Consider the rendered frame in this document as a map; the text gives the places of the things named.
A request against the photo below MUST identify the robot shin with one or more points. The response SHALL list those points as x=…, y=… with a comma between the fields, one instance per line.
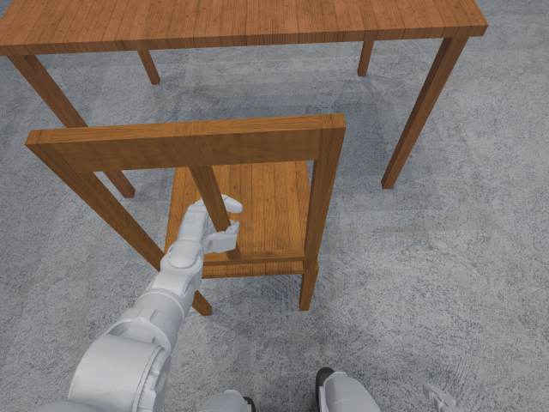
x=337, y=374
x=232, y=391

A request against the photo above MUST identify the right robot shin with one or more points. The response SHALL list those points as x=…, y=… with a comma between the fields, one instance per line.
x=337, y=374

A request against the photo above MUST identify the left robot hand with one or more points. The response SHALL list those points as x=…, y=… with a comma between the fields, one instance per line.
x=196, y=224

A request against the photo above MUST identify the robot left forearm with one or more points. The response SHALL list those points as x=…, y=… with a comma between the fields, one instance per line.
x=163, y=306

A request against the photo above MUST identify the chair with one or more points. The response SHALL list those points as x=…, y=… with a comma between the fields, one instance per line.
x=259, y=162

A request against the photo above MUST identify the left robot shin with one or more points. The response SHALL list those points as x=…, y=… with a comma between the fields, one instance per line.
x=232, y=391

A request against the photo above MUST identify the left robot upper arm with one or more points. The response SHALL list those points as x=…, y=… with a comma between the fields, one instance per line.
x=119, y=374

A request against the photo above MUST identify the table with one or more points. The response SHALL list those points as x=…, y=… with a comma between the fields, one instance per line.
x=34, y=27

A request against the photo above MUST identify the right robot hand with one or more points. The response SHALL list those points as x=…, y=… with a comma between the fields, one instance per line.
x=441, y=400

